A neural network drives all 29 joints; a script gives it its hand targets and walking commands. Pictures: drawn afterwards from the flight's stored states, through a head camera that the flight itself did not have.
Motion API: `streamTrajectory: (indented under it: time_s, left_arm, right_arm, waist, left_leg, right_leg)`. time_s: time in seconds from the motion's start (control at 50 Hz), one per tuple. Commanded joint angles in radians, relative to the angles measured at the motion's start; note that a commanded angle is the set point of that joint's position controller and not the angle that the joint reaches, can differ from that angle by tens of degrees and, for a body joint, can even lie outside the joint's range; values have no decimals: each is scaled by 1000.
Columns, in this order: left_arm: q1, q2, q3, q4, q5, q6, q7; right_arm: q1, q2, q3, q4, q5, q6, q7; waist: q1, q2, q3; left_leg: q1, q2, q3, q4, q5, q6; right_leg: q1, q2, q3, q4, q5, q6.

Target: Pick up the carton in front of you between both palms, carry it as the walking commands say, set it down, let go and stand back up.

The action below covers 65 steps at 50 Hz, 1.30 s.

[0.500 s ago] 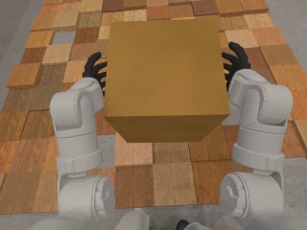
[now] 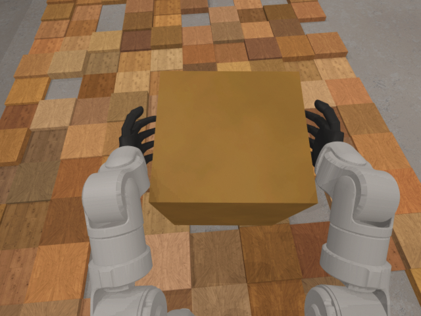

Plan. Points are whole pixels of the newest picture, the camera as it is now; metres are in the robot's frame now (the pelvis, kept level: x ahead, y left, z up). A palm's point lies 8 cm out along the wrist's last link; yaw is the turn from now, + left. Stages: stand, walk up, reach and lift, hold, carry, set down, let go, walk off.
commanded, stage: carry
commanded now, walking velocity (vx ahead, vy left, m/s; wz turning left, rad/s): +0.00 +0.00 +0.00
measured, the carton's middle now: (225, 161) +0.38 +0.00 +0.05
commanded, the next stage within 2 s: none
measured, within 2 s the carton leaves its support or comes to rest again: neither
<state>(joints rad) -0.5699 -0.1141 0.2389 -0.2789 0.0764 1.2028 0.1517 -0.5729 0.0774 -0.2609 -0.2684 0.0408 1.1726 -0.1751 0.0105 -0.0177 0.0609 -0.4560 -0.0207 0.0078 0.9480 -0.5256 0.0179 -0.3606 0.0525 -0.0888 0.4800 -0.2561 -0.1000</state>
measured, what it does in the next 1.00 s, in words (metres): walks ahead: left foot, then left foot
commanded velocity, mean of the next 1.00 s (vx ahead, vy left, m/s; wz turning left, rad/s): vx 0.00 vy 0.00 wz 0.00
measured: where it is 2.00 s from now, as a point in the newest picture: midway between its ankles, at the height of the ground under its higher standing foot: (230, 215)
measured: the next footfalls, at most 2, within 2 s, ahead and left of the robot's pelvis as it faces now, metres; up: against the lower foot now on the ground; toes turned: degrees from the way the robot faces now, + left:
left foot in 0.16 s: +0.15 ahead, +0.11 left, +0.01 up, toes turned +6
left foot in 0.74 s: +0.21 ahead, +0.02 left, +0.01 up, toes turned +6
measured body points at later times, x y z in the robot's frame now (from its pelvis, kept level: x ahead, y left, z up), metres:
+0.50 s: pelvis +0.12 -0.03 -0.01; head +0.14 -0.04 +0.44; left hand +0.48 +0.11 +0.10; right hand +0.47 -0.19 +0.11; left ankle +0.11 +0.10 -0.73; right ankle -0.01 -0.06 -0.74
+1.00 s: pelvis +0.26 -0.10 +0.01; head +0.25 -0.10 +0.46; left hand +0.62 +0.03 +0.14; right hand +0.61 -0.27 +0.15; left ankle +0.16 +0.02 -0.72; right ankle +0.24 -0.18 -0.72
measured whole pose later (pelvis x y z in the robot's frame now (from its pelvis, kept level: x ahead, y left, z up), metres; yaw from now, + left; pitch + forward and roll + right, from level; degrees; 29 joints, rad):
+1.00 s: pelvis +0.26 -0.10 +0.01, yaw -1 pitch +4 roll -1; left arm -0.60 -0.07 0.26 0.03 0.07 1.17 0.14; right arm -0.59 0.04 -0.23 0.01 -0.01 1.16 -0.16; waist -0.04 0.05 -0.11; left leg -0.16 0.07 0.09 0.52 -0.28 0.00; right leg -0.30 0.06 -0.08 0.53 -0.30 -0.06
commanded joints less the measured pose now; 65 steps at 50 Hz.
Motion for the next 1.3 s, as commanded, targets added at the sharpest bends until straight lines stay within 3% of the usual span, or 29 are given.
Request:
streamTrajectory:
  time_s: [0.0,0.1,0.12,0.16,0.2,0.3,0.32,0.36,0.44,0.5,0.52,0.64,0.66,0.68,0.7,0.72,0.74,0.78,0.8,0.82,0.88,0.92,0.96,1.0,1.06,1.14,1.18,1.22,1.28]
  left_arm:
    - [-655,-758,-713,-9,-381,-22,-137]
    - [-701,-832,-716,133,-451,-48,-171]
    - [-747,-814,-715,101,-448,-55,-166]
    - [-702,-794,-693,209,-388,-40,-151]
    - [-692,-852,-684,126,-389,-50,-143]
    - [-722,-922,-628,208,-368,-62,-135]
    - [-694,-879,-632,202,-358,-67,-130]
    - [-615,-815,-602,222,-303,-59,-121]
    - [-635,-807,-599,203,-294,-66,-115]
    - [-645,-824,-600,185,-322,-82,-131]
    - [-664,-800,-579,124,-299,-98,-127]
    - [-645,-720,-630,57,-310,-94,-116]
    - [-595,-749,-618,116,-283,-93,-113]
    - [-599,-754,-643,148,-306,-93,-116]
    - [-571,-780,-643,150,-299,-84,-118]
    - [-574,-760,-641,148,-284,-82,-117]
    - [-591,-746,-633,159,-275,-78,-119]
    - [-697,-770,-646,67,-323,-81,-116]
    - [-695,-728,-611,82,-287,-81,-105]
    - [-710,-698,-616,53,-295,-82,-96]
    - [-547,-670,-528,244,-240,-46,-79]
    - [-452,-636,-480,337,-192,-20,-71]
    - [-575,-656,-497,293,-218,-21,-74]
    - [-610,-754,-542,290,-246,-28,-93]
    - [-707,-880,-576,257,-313,-64,-118]
    - [-770,-907,-670,143,-377,-94,-120]
    - [-789,-914,-695,68,-423,-105,-123]
    - [-773,-913,-709,79,-416,-111,-111]
    - [-759,-867,-736,-8,-414,-118,-101]
  right_arm:
    - [-433,788,626,189,115,7,103]
    - [-484,814,611,209,69,-4,92]
    - [-500,822,603,232,53,-2,97]
    - [-475,785,568,289,47,6,102]
    - [-507,864,632,209,94,-12,118]
    - [-665,898,666,132,164,-33,129]
    - [-630,899,671,177,169,-28,129]
    - [-536,897,654,272,165,-9,136]
    - [-596,926,670,242,174,-26,137]
    - [-677,973,721,158,210,-45,122]
    - [-725,985,750,190,229,-41,116]
    - [-511,945,713,250,207,-38,109]
    - [-575,931,721,169,227,-52,111]
    - [-524,885,687,187,189,-43,111]
    - [-517,881,712,175,201,-52,110]
    - [-428,872,673,269,176,-39,114]
    - [-481,861,683,232,170,-46,113]
    - [-649,935,734,137,227,-50,114]
    - [-652,882,726,152,214,-39,120]
    - [-614,902,727,194,246,-37,127]
    - [-591,799,667,216,214,-6,110]
    - [-588,776,635,218,198,10,105]
    - [-504,821,569,401,178,30,110]
    - [-588,886,583,362,195,8,122]
    - [-663,963,627,284,196,-33,127]
    - [-595,938,589,282,150,-50,118]
    - [-524,913,586,285,128,-49,109]
    - [-507,896,588,235,112,-60,100]
    - [-531,880,640,106,163,-66,113]
  waist:
    - [37,-45,-567]
    - [18,-120,-507]
    - [-5,-80,-505]
    - [-39,98,-565]
    - [-13,179,-631]
    - [-3,86,-583]
    - [-4,77,-584]
    - [-4,60,-595]
    - [28,-70,-534]
    - [2,-219,-499]
    - [29,-185,-468]
    - [-15,-149,-492]
    - [-78,-81,-497]
    - [-133,20,-542]
    - [-127,229,-516]
    - [-94,198,-518]
    - [-102,122,-482]
    - [-61,135,-423]
    - [-10,98,-415]
    - [-18,105,-404]
    - [-15,-82,-452]
    - [-11,-174,-520]
    - [-10,-89,-537]
    - [4,-2,-587]
    - [26,-102,-542]
    - [24,-41,-605]
    - [13,105,-605]
    - [-10,79,-590]
    - [-15,57,-554]
  left_leg:
    - [-110,-12,32,-181,101,-27]
    - [278,-12,126,-483,577,3]
    - [369,43,63,-542,674,26]
    - [546,286,-145,-440,1216,140]
    - [641,343,-155,-404,1333,189]
    - [425,213,-51,-456,933,99]
    - [438,177,-11,-447,931,92]
    - [438,149,2,-438,757,89]
    - [270,103,76,-329,667,66]
    - [22,21,151,-260,240,24]
    - [-29,-13,191,-252,182,3]
    - [32,-92,309,-452,347,-12]
    - [239,-69,265,-564,586,-1]
    - [605,72,101,-544,1109,109]
    - [854,289,-156,-435,1642,262]
    - [767,363,-156,-465,1565,294]
    - [707,335,-139,-474,1398,254]
    - [560,258,-74,-478,1063,174]
    - [332,201,47,-551,836,168]
    - [276,147,85,-539,652,162]
    - [176,99,99,-459,327,51]
    - [165,80,56,-428,411,0]
    - [249,87,84,-401,515,-39]
    - [239,79,97,-394,448,-50]
    - [171,53,114,-511,289,-53]
    - [329,105,92,-422,735,-32]
    - [450,127,112,-365,1019,-26]
    - [467,135,77,-346,1119,15]
    - [370,71,138,-413,889,8]
  right_leg:
    - [606,-248,227,3,1007,-42]
    - [254,-153,40,48,651,6]
    - [196,-137,50,81,453,29]
    - [40,-113,79,165,78,77]
    - [31,-143,99,124,-149,104]
    - [245,-118,61,-4,58,92]
    - [239,-153,81,33,203,90]
    - [241,-166,98,15,158,94]
    - [368,-253,154,21,830,118]
    - [612,-268,145,15,1284,107]
    - [627,-263,124,30,1368,119]
    - [701,-180,50,221,1688,132]
    - [515,-147,9,331,1471,168]
    - [164,-90,-4,566,1026,187]
    - [-187,53,31,649,-230,172]
    - [-196,6,180,677,-395,139]
    - [-193,-33,174,526,-383,110]
    - [-123,-133,233,12,-227,70]
    - [150,-59,69,33,54,85]
    - [233,-4,16,-50,255,87]
    - [393,-158,136,-84,630,45]
    - [482,-247,201,56,1016,-11]
    - [414,-226,163,70,1128,-2]
    - [456,-234,159,93,1144,-11]
    - [506,-210,146,66,1142,16]
    - [395,-172,98,97,987,35]
    - [312,-137,72,92,849,47]
    - [231,-81,33,41,629,54]
    - [348,-60,23,85,647,13]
